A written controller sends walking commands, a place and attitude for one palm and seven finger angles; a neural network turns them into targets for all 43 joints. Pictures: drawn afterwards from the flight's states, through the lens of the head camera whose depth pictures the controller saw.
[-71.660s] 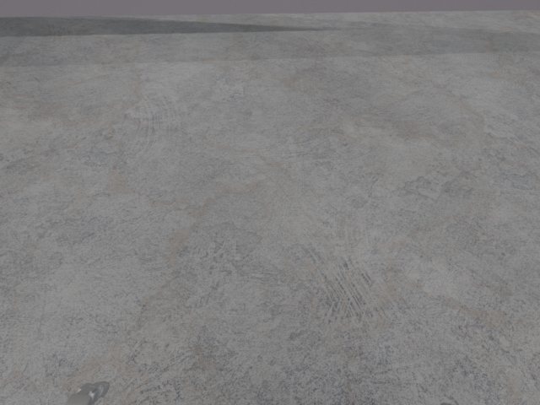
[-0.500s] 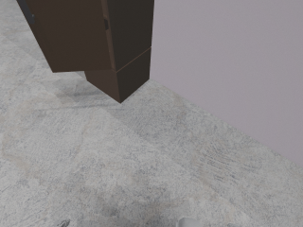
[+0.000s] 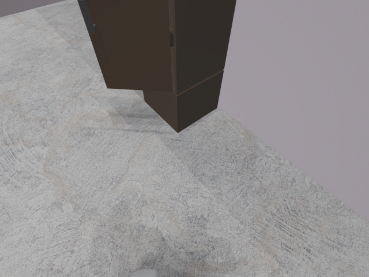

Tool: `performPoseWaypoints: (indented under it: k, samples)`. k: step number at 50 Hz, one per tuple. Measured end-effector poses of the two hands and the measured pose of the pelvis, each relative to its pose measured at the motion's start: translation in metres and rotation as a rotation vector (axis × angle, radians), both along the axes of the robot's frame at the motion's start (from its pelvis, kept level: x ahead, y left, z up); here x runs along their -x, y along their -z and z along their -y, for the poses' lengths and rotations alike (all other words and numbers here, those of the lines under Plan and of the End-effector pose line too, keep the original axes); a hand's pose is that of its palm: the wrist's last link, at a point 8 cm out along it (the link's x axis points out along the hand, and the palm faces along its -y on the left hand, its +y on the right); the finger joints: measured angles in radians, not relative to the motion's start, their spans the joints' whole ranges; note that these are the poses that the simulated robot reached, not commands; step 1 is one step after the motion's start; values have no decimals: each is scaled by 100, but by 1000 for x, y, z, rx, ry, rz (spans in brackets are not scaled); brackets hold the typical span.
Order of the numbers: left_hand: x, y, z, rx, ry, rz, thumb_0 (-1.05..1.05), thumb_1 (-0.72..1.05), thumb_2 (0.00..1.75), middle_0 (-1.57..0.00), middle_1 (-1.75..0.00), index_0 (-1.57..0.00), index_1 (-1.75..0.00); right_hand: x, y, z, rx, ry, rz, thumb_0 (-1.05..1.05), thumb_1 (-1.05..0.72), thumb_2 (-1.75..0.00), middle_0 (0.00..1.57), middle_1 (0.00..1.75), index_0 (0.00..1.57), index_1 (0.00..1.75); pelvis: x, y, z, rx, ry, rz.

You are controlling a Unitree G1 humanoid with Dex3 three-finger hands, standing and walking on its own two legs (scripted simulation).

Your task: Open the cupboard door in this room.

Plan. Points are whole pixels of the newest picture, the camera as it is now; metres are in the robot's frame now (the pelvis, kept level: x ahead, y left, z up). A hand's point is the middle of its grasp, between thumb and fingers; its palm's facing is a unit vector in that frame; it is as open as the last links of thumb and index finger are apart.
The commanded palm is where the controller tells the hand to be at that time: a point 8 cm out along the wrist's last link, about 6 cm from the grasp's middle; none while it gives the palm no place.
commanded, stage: take the last steps up to it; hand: left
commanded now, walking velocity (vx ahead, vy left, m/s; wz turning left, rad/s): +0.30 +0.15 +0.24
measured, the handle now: (88, 14) +1.04 +0.49 +0.03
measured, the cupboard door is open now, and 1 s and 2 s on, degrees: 47 47 47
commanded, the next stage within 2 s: come to a stop and stand still in 1.28 s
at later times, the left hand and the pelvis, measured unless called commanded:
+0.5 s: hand (98, 236) +0.22 +0.25 -0.16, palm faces +0.05 -0.98 -0.20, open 7.4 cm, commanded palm none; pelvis +0.13 +0.06 -0.01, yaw +4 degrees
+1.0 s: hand (86, 231) +0.24 +0.29 -0.18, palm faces +0.24 -0.95 -0.19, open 7.3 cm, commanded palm none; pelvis +0.31 +0.12 -0.01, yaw +8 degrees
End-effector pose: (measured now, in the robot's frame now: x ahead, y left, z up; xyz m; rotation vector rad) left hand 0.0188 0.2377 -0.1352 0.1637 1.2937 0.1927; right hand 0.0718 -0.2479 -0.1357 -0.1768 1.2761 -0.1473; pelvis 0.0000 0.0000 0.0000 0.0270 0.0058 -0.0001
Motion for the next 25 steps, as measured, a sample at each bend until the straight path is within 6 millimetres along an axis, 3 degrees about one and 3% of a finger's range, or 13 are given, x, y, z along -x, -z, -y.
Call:
performPoseWaypoints:
  k: [6, 8, 10, 13, 18, 25]
  samples:
    - [42, 22, -32, 33, -104, -117, 0, 92, 90, -20, -30, -20, -30, -58, -6, -35, 25, -106, 98, 1, -91, -90, 20, 30, 19, 30, -19, 11, -27, 15, -42, -6]
    - [45, 28, -44, 40, -116, -160, 0, 91, 90, -20, -30, -20, -30, -69, -5, -45, 38, -116, 135, 1, -91, -90, 20, 30, 19, 30, -25, 16, -37, 15, -47, -2]
    - [35, 27, -53, 39, -110, -172, 1, 92, 90, -20, -30, -20, -30, -69, -7, -54, 40, -109, 137, 1, -91, -90, 20, 30, 19, 30, -33, 14, -44, 15, -42, 0]
    - [1, 19, -64, 37, -95, -123, 1, 92, 90, -20, -29, -20, -30, -58, -6, -66, 33, -92, 86, 1, -91, -90, 20, 30, 20, 30, -47, 7, -53, 21, -54, -3]
    - [-75, 5, -72, 27, -63, 13, 1, 92, 90, -19, -29, -19, -30, -29, -1, -82, -3, -62, -58, 1, -91, -90, 20, 30, 20, 30, -75, 0, -61, 23, -75, -5]
    - [-191, -2, -61, 17, 31, 139, 0, 91, 90, -19, -29, -19, -30, -2, 12, -90, -53, 24, -237, 1, -91, -90, 20, 30, 20, 30, -127, 6, -59, 6, -71, 1]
